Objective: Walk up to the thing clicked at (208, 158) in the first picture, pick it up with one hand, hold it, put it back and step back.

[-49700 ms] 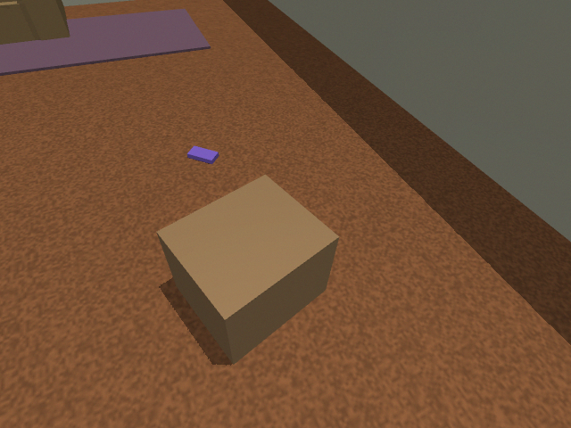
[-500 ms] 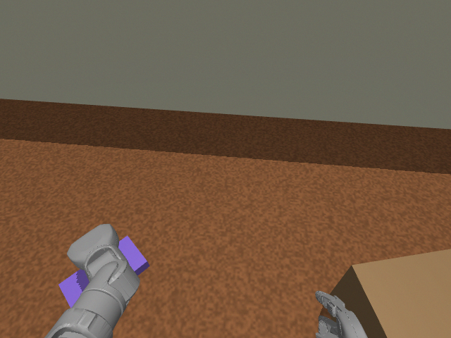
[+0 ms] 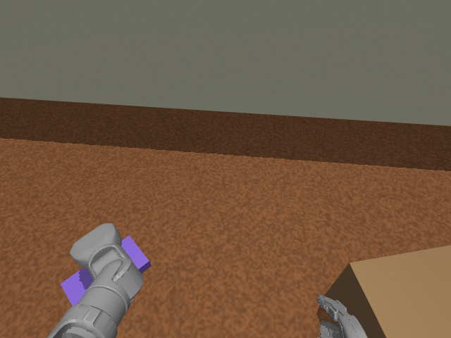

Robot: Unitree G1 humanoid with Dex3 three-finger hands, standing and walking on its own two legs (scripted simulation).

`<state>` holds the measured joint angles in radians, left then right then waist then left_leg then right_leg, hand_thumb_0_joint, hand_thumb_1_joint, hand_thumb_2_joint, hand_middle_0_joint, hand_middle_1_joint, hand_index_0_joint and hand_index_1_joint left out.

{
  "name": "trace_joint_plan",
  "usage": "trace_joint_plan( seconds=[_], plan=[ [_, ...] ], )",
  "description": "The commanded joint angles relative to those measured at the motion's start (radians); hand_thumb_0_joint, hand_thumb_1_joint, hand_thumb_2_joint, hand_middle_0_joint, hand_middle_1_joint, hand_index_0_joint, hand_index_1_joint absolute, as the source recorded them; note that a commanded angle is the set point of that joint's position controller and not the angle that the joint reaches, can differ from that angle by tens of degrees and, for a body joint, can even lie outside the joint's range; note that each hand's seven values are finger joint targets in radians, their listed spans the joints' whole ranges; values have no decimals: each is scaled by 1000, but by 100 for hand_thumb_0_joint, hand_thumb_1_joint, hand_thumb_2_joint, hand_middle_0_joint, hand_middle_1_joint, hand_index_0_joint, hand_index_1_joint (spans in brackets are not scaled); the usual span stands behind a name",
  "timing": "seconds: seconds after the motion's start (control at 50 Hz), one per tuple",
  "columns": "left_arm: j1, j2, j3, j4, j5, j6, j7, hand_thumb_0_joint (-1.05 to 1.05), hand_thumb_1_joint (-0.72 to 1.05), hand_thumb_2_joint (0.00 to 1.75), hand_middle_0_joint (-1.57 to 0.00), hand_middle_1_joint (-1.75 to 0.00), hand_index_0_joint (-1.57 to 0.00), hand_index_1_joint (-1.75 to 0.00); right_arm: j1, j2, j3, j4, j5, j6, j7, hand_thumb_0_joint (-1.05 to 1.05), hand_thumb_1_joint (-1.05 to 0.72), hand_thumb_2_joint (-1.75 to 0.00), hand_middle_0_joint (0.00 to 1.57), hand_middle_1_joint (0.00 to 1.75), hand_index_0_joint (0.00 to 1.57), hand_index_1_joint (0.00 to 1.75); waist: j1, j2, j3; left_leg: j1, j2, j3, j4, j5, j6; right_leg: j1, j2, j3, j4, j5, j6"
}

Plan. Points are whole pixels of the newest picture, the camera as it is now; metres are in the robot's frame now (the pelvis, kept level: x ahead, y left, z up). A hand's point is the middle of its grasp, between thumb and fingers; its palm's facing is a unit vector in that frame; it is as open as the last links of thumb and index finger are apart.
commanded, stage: crouch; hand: left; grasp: from above
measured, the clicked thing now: (108, 274) +0.28 +0.24 -0.09
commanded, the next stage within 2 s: lower in 1.80 s
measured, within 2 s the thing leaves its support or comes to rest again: neither
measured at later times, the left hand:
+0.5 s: hand (132, 286) +0.30 +0.23 -0.22, palm faces -0.32 -0.26 -0.91, open 10.4 cm
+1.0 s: hand (156, 296) +0.35 +0.22 -0.45, palm faces -0.29 -0.33 -0.90, open 10.3 cm
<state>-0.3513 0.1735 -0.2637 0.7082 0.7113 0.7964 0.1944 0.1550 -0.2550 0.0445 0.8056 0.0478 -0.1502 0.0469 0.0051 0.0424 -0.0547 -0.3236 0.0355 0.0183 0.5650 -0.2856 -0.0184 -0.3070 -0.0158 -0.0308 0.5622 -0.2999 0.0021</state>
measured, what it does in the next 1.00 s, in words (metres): lowers itself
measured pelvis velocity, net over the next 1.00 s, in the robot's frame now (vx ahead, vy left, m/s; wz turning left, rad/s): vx -0.09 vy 0.01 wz -0.09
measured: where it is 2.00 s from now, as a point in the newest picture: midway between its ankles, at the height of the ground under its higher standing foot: outside the picture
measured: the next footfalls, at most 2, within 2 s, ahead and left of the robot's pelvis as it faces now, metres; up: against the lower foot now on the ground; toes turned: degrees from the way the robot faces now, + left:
none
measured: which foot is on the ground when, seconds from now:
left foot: down 0.00-1.00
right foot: down 0.00-1.00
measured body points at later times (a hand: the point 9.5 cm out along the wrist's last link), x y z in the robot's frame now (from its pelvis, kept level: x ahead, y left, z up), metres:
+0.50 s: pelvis -0.03 +0.00 -0.09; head +0.08 +0.03 +0.34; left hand +0.32 +0.24 -0.17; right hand +0.06 -0.27 -0.21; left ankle +0.00 +0.13 -0.73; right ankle -0.01 -0.12 -0.73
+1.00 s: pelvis -0.09 +0.01 -0.30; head +0.12 +0.02 +0.10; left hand +0.37 +0.23 -0.40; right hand -0.05 -0.25 -0.43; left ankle +0.00 +0.13 -0.73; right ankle -0.01 -0.12 -0.73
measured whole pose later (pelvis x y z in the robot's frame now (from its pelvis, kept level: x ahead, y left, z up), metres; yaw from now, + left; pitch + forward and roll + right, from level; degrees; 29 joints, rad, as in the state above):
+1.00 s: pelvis -0.09 +0.01 -0.30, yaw -5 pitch +37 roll -5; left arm -0.96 0.41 0.18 1.51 0.73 0.39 0.61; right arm 0.13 -0.22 0.03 0.91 -0.12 -0.21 0.16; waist -0.22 0.05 -0.20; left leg -1.96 0.08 -0.08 1.96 -0.65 -0.01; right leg -1.91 0.01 -0.06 1.91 -0.64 0.00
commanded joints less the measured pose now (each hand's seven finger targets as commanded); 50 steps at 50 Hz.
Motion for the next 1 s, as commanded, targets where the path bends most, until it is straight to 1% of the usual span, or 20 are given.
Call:
trace_joint_plan(
  seconds=[0.0,0.1,0.18,0.24,0.26,0.34,0.44,0.46,0.5,0.54,0.56,0.58,0.62,0.7,0.72,0.74,0.76,0.84,0.88,0.98],
  plan=[
    [-335,146,37,-128,60,-15,66,0,56,51,-94,-54,-97,-51,-92,-114,-44,-143,2,-50,-1,0,-86,-89,20,30,20,30,4,-69,-201,66,-46,8,-59,230,30,71,30,4,-73,232,-3],
    [-387,113,43,-17,58,-50,121,0,48,50,-88,-56,-91,-53,-53,-117,-52,-119,-3,-56,2,0,-86,-89,20,30,20,30,-31,-83,-191,45,-43,14,-43,199,26,22,26,15,-61,214,-3],
    [-432,127,72,103,64,-105,172,0,43,50,-83,-58,-87,-55,16,-124,-68,-85,-11,-57,9,0,-86,-89,20,30,20,30,-48,-73,-210,-13,-41,18,13,196,23,-26,24,19,-13,218,-7],
    [-492,137,105,184,79,-156,235,0,41,49,-81,-59,-85,-55,59,-129,-85,-57,-21,-58,16,0,-86,-89,20,30,20,30,-66,-50,-254,-101,-34,24,115,225,16,-115,23,26,85,256,-11],
    [-493,114,108,227,82,-174,257,0,41,47,-82,-58,-85,-54,63,-128,-88,-49,-29,-58,20,0,-87,-89,20,30,20,30,-77,-53,-269,-145,-32,24,165,227,13,-159,22,29,133,265,-12],
    [-575,124,174,350,98,-240,377,0,36,49,-82,-53,-84,-51,72,-131,-111,-41,-63,-63,34,0,-87,-89,20,30,20,30,-86,-24,-382,-380,-23,26,411,186,-1,-388,28,26,373,231,-21],
    [-675,138,239,477,43,-271,470,0,39,57,-88,-50,-88,-50,75,-141,-120,-22,-88,-56,65,0,-87,-89,20,30,20,30,-99,50,-528,-551,-15,-1,582,132,-15,-615,42,7,566,168,-37],
    [-710,160,257,489,32,-276,482,0,41,61,-91,-51,-90,-52,67,-145,-123,-20,-92,-54,67,0,-87,-89,20,30,20,30,-95,77,-559,-569,-14,-6,613,111,-17,-665,44,-1,599,138,-41],
    [-778,189,276,514,25,-288,502,0,51,62,-99,-50,-98,-51,66,-154,-119,-1,-101,-54,74,0,-87,-89,20,30,20,30,-114,110,-619,-617,-13,-19,669,87,-17,-746,51,-12,660,109,-46],
    [-815,225,298,547,22,-297,514,0,57,71,-104,-54,-102,-56,64,-166,-121,4,-106,-56,77,0,-87,-89,20,30,20,30,-132,101,-657,-692,-12,-28,725,30,-15,-829,60,-24,717,54,-47],
    [-846,251,310,550,21,-304,519,0,59,71,-104,-56,-103,-57,63,-170,-118,11,-108,-56,77,0,-87,-89,20,30,20,30,-134,123,-673,-726,-11,-28,751,1,-15,-863,57,-26,746,25,-47],
    [-871,235,310,554,11,-312,520,0,59,72,-104,-58,-103,-59,63,-168,-120,20,-109,-58,78,0,-87,-89,20,30,20,30,-153,116,-705,-764,-11,-25,781,-38,-11,-883,56,-25,759,-4,-42],
    [-897,291,339,568,1,-325,519,0,57,68,-102,-58,-102,-58,70,-176,-118,30,-110,-57,76,0,-87,-89,20,30,20,30,-161,107,-750,-826,-7,-23,830,-89,-8,-914,55,-29,801,-53,-35],
    [-917,361,367,609,8,-345,500,0,61,67,-105,-56,-104,-56,69,-172,-104,48,-123,-58,74,0,-87,-89,20,30,20,30,-176,123,-778,-948,-4,-19,929,-168,0,-988,57,-23,864,-139,-29],
    [-947,367,368,595,9,-355,493,0,63,67,-105,-57,-105,-57,72,-162,-98,53,-128,-60,75,0,-88,-89,20,30,20,30,-192,125,-772,-999,-5,-21,959,-185,4,-1009,55,-20,884,-154,-27],
    [-948,396,381,598,19,-363,488,0,64,66,-105,-58,-106,-57,76,-164,-95,52,-131,-62,75,0,-87,-89,20,30,20,30,-191,128,-787,-1023,-4,-22,988,-186,7,-1026,55,-20,908,-156,-27],
    [-941,388,384,615,16,-366,483,0,65,66,-106,-57,-107,-57,86,-161,-97,56,-133,-60,77,0,-88,-89,20,30,20,30,-201,121,-800,-1037,-1,-21,1022,-167,8,-1037,57,-22,931,-135,-25],
    [-983,449,408,607,38,-387,472,0,63,62,-104,-57,-106,-56,106,-165,-93,65,-151,-68,89,0,-88,-89,20,30,20,30,-219,132,-765,-1173,-1,-25,1132,-200,22,-1151,51,-21,1013,-165,-21],
    [-940,461,418,691,54,-391,470,0,62,59,-103,-56,-105,-54,100,-159,-77,58,-156,-70,98,0,-88,-89,20,30,20,30,-216,128,-755,-1228,-3,-23,1174,-217,25,-1179,51,-20,1053,-176,-20],
    [-1013,465,417,673,71,-416,458,0,56,58,-100,-55,-101,-53,123,-191,-80,67,-160,-86,116,0,-88,-89,20,30,20,30,-234,211,-776,-1203,7,-59,1215,-253,10,-1346,46,-63,1164,-215,-31]
  ],
)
